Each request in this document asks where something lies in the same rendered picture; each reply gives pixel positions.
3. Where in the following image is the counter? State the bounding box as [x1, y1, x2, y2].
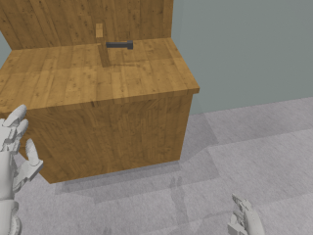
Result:
[0, 0, 200, 184]

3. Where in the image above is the right robot hand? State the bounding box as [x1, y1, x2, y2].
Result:
[227, 193, 266, 235]

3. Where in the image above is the left robot hand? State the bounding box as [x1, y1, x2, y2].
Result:
[0, 104, 44, 201]

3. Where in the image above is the tap lever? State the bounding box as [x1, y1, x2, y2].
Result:
[106, 40, 133, 50]

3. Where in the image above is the left robot forearm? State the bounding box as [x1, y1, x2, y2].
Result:
[0, 199, 22, 235]

